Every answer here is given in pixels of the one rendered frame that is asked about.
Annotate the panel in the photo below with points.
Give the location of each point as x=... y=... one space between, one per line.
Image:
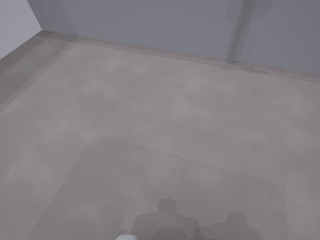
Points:
x=238 y=31

